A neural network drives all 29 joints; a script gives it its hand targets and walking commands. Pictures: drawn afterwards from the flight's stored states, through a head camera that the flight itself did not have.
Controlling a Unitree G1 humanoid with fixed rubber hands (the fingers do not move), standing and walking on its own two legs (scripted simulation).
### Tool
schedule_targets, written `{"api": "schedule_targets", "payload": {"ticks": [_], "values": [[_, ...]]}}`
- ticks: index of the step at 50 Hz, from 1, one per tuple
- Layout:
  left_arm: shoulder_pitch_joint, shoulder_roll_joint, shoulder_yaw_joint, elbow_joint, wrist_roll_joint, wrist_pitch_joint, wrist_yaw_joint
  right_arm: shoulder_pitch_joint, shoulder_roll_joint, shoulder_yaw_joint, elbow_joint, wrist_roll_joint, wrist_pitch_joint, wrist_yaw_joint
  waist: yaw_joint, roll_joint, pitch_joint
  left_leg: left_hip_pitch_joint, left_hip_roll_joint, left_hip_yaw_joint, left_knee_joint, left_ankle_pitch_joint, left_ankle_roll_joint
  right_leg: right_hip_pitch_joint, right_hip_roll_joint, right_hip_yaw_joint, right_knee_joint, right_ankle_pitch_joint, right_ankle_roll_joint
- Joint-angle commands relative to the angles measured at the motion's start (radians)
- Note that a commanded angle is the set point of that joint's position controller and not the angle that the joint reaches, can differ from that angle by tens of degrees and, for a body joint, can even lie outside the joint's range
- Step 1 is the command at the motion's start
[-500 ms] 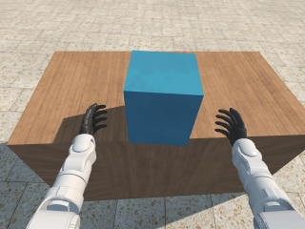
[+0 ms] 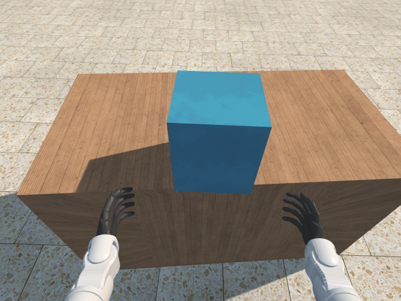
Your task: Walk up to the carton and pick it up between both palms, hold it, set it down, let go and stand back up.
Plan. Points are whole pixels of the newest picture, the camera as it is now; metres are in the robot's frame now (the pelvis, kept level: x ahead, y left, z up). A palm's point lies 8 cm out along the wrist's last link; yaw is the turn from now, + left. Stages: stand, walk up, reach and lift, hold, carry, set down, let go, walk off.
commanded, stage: set down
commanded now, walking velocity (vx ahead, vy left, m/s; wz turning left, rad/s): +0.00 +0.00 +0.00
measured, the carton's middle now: (215, 134) +0.51 -0.03 +0.02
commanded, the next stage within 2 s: let go in 0.82 s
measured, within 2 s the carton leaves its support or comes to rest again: neither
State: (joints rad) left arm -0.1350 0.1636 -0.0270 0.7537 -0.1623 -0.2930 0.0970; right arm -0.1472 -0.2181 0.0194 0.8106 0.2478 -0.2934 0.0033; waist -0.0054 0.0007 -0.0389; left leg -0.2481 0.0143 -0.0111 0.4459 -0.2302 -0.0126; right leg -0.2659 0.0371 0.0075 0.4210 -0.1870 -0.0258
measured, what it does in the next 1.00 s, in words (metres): stands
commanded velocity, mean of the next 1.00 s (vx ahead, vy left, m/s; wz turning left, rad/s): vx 0.00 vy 0.00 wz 0.00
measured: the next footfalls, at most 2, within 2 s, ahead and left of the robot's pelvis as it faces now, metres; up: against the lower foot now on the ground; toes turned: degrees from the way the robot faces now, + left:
none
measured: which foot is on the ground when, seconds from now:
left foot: down 0.00-1.00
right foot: down 0.00-1.00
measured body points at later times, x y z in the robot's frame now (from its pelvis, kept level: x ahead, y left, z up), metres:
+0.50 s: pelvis +0.00 +0.00 +0.00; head -0.01 +0.01 +0.45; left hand +0.22 +0.23 -0.06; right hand +0.21 -0.21 -0.07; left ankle +0.00 +0.13 -0.74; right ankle +0.02 -0.10 -0.74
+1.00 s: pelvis +0.02 +0.01 +0.00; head +0.02 +0.03 +0.45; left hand +0.19 +0.23 -0.09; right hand +0.17 -0.21 -0.09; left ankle +0.00 +0.13 -0.74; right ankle +0.02 -0.10 -0.74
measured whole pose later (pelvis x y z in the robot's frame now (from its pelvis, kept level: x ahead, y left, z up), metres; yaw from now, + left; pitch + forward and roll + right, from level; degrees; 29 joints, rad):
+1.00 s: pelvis +0.02 +0.01 +0.00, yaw -1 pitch -4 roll -1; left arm 0.18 0.18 -0.01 0.57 -0.01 0.06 0.06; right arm 0.18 -0.17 -0.01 0.78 0.02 -0.21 0.03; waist 0.02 -0.03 0.08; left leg -0.08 0.01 0.01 0.41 -0.26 0.00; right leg -0.10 0.04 0.03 0.37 -0.20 -0.01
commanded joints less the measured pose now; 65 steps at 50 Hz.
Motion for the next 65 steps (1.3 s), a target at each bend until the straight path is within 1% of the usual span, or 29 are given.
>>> {"api": "schedule_targets", "payload": {"ticks": [1, 7, 8, 10, 14, 16, 17, 18, 19, 22, 25, 26, 27, 28, 31, 33, 34, 35, 36, 37, 40, 42, 45, 46, 48, 49, 50, 57, 65], "values": [[-0.226, 0.104, 0.007, -0.171, -0.007, -0.062, 0.008, -0.219, -0.137, -0.047, -0.168, -0.013, -0.068, 0.005, 0.000, -0.014, -0.287, 0.049, -0.008, -0.009, -0.055, 0.171, -0.016, 0.157, -0.023, 0.047, -0.030, 0.172, -0.011], [-0.173, 0.127, -0.001, -0.164, -0.012, -0.022, 0.008, -0.146, -0.124, -0.044, -0.151, -0.037, -0.051, 0.008, 0.009, -0.006, -0.220, 0.033, -0.012, -0.003, -0.061, 0.122, -0.016, 0.163, -0.036, 0.058, -0.047, 0.109, -0.021], [-0.146, 0.116, -0.004, -0.119, 0.003, -0.005, 0.003, -0.123, -0.118, -0.038, -0.108, -0.050, -0.042, 0.007, 0.005, -0.011, -0.182, 0.032, -0.013, -0.004, -0.066, 0.112, -0.016, 0.162, -0.039, 0.060, -0.052, 0.104, -0.023], [-0.182, 0.146, -0.002, -0.179, -0.013, -0.009, 0.006, -0.142, -0.116, -0.055, -0.166, -0.054, -0.053, 0.006, 0.010, -0.011, -0.215, 0.035, -0.017, 0.001, -0.064, 0.100, -0.015, 0.158, -0.044, 0.060, -0.044, 0.095, -0.019], [-0.155, 0.147, -0.002, -0.179, -0.011, 0.008, 0.010, -0.096, -0.101, -0.059, -0.166, -0.081, -0.043, 0.006, 0.011, -0.006, -0.187, 0.017, -0.018, 0.006, -0.070, 0.066, -0.017, 0.173, -0.053, 0.066, -0.048, 0.064, -0.023], [-0.095, 0.137, -0.001, -0.134, 0.017, 0.041, 0.001, -0.047, -0.097, -0.048, -0.109, -0.098, -0.027, 0.006, 0.007, -0.004, -0.144, 0.039, -0.020, 0.009, -0.078, 0.070, -0.020, 0.180, -0.053, 0.063, -0.058, 0.070, -0.025], [-0.114, 0.153, 0.008, -0.200, -0.003, 0.030, 0.003, -0.056, -0.094, -0.058, -0.181, -0.089, -0.039, 0.006, 0.020, -0.013, -0.176, 0.031, -0.020, 0.011, -0.077, 0.076, -0.020, 0.190, -0.054, 0.061, -0.051, 0.072, -0.021], [-0.060, 0.126, -0.007, -0.138, 0.010, 0.046, -0.001, -0.019, -0.093, -0.041, -0.131, -0.102, -0.031, 0.006, 0.013, -0.015, -0.127, 0.030, -0.017, 0.011, -0.081, 0.075, -0.021, 0.188, -0.051, 0.062, -0.056, 0.073, -0.025], [-0.088, 0.140, 0.003, -0.192, 0.007, 0.046, 0.002, -0.038, -0.098, -0.055, -0.174, -0.101, -0.036, 0.007, 0.024, -0.006, -0.167, 0.041, -0.016, 0.012, -0.080, 0.083, -0.021, 0.194, -0.051, 0.058, -0.052, 0.073, -0.023], [-0.026, 0.127, -0.008, -0.157, 0.022, 0.085, 0.000, 0.021, -0.095, -0.051, -0.136, -0.123, -0.020, 0.008, 0.015, -0.015, -0.113, 0.045, -0.012, 0.017, -0.089, 0.082, -0.023, 0.199, -0.046, 0.055, -0.063, 0.066, -0.027], [-0.011, 0.125, 0.000, -0.190, 0.037, 0.127, -0.005, 0.045, -0.096, -0.059, -0.146, -0.140, -0.009, 0.007, 0.018, -0.008, -0.092, 0.068, -0.010, 0.023, -0.098, 0.089, -0.027, 0.187, -0.042, 0.044, -0.073, 0.060, -0.027], [-0.041, 0.131, 0.002, -0.239, 0.027, 0.127, -0.001, 0.018, -0.098, -0.070, -0.196, -0.138, -0.014, 0.008, 0.023, -0.012, -0.113, 0.064, -0.010, 0.025, -0.095, 0.092, -0.027, 0.187, -0.041, 0.041, -0.069, 0.055, -0.024], [0.042, 0.112, -0.002, -0.176, 0.056, 0.157, -0.009, 0.091, -0.085, -0.053, -0.123, -0.156, 0.006, 0.008, 0.012, -0.010, -0.052, 0.085, -0.010, 0.026, -0.103, 0.093, -0.029, 0.182, -0.040, 0.041, -0.084, 0.058, -0.029], [-0.015, 0.128, 0.008, -0.235, 0.054, 0.165, -0.007, 0.047, -0.094, -0.071, -0.166, -0.157, 0.007, 0.009, 0.021, -0.005, -0.092, 0.082, -0.007, 0.026, -0.106, 0.089, -0.029, 0.185, -0.039, 0.035, -0.082, 0.047, -0.025], [0.042, 0.110, 0.005, -0.238, 0.080, 0.202, -0.008, 0.102, -0.086, -0.066, -0.143, -0.176, 0.025, 0.012, 0.020, 0.002, -0.050, 0.095, -0.002, 0.031, -0.113, 0.113, -0.030, 0.192, -0.037, 0.031, -0.087, 0.064, -0.024], [0.035, 0.111, 0.010, -0.290, 0.079, 0.215, 0.000, 0.098, -0.087, -0.071, -0.195, -0.174, 0.027, 0.017, 0.028, 0.001, -0.059, 0.083, 0.001, 0.040, -0.113, 0.120, -0.029, 0.198, -0.035, 0.030, -0.084, 0.066, -0.020], [0.088, 0.094, 0.011, -0.250, 0.096, 0.234, -0.005, 0.142, -0.081, -0.063, -0.155, -0.184, 0.036, 0.018, 0.021, 0.000, -0.029, 0.090, 0.001, 0.041, -0.116, 0.124, -0.031, 0.202, -0.035, 0.030, -0.089, 0.071, -0.021], [0.064, 0.103, 0.018, -0.317, 0.087, 0.226, -0.004, 0.129, -0.080, -0.073, -0.217, -0.177, 0.026, 0.019, 0.029, -0.006, -0.068, 0.092, 0.002, 0.042, -0.115, 0.135, -0.030, 0.208, -0.035, 0.027, -0.083, 0.084, -0.016], [0.111, 0.099, 0.012, -0.261, 0.110, 0.251, -0.009, 0.167, -0.079, -0.065, -0.146, -0.193, 0.040, 0.019, 0.021, 0.009, -0.026, 0.108, 0.001, 0.043, -0.118, 0.137, -0.031, 0.198, -0.033, 0.027, -0.092, 0.083, -0.020], [0.078, 0.108, 0.023, -0.324, 0.100, 0.246, -0.009, 0.142, -0.083, -0.078, -0.204, -0.187, 0.032, 0.019, 0.025, 0.002, -0.058, 0.103, 0.001, 0.046, -0.113, 0.148, -0.030, 0.206, -0.034, 0.025, -0.087, 0.088, -0.016], [0.147, 0.096, 0.024, -0.261, 0.136, 0.294, -0.022, 0.196, -0.079, -0.067, -0.129, -0.212, 0.053, 0.019, 0.018, 0.008, 0.003, 0.119, 0.001, 0.051, -0.120, 0.158, -0.027, 0.200, -0.032, 0.021, -0.100, 0.096, -0.018], [0.161, 0.101, 0.042, -0.331, 0.135, 0.297, -0.023, 0.201, -0.083, -0.072, -0.190, -0.206, 0.043, 0.025, 0.029, 0.008, -0.038, 0.129, 0.003, 0.051, -0.112, 0.210, -0.030, 0.217, -0.025, 0.015, -0.092, 0.124, -0.014], [0.185, 0.103, 0.049, -0.346, 0.148, 0.304, -0.027, 0.227, -0.085, -0.078, -0.190, -0.216, 0.034, 0.025, 0.025, 0.004, -0.031, 0.131, 0.002, 0.057, -0.103, 0.238, -0.031, 0.224, -0.022, 0.013, -0.088, 0.156, -0.008], [0.207, 0.096, 0.048, -0.312, 0.163, 0.320, -0.031, 0.241, -0.088, -0.073, -0.139, -0.227, 0.039, 0.026, 0.019, 0.019, -0.013, 0.144, 0.003, 0.057, -0.101, 0.250, -0.034, 0.213, -0.021, 0.012, -0.090, 0.163, -0.010], [0.202, 0.114, 0.058, -0.376, 0.156, 0.313, -0.032, 0.238, -0.088, -0.086, -0.198, -0.221, 0.024, 0.026, 0.020, 0.015, -0.039, 0.159, 0.003, 0.061, -0.093, 0.283, -0.035, 0.218, -0.020, 0.009, -0.089, 0.191, -0.005], [0.224, 0.105, 0.054, -0.316, 0.175, 0.333, -0.036, 0.250, -0.087, -0.074, -0.127, -0.233, 0.034, 0.027, 0.015, 0.029, -0.010, 0.166, 0.003, 0.060, -0.094, 0.279, -0.036, 0.208, -0.019, 0.008, -0.094, 0.187, -0.009], [0.223, 0.114, 0.067, -0.358, 0.165, 0.327, -0.038, 0.254, -0.087, -0.079, -0.173, -0.226, 0.026, 0.027, 0.022, 0.016, -0.030, 0.162, 0.002, 0.059, -0.091, 0.291, -0.036, 0.216, -0.021, 0.006, -0.091, 0.196, -0.005], [0.254, 0.134, 0.068, -0.351, 0.167, 0.341, -0.054, 0.277, -0.076, -0.075, -0.141, -0.245, 0.002, 0.022, 0.016, 0.018, -0.037, 0.181, -0.001, 0.062, -0.077, 0.315, -0.030, 0.205, -0.019, 0.002, -0.085, 0.257, 0.000], [0.249, 0.144, 0.060, -0.351, 0.157, 0.354, -0.070, 0.275, -0.072, -0.089, -0.139, -0.262, -0.006, 0.016, 0.015, 0.011, -0.029, 0.183, 0.003, 0.064, -0.081, 0.285, -0.022, 0.190, -0.014, -0.006, -0.088, 0.227, -0.003]]}}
